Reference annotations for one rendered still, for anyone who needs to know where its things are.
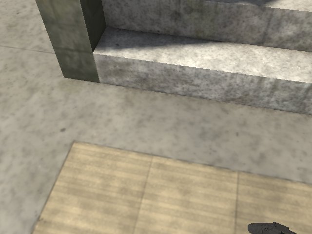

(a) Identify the right robot hand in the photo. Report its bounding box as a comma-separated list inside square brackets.
[248, 222, 296, 234]

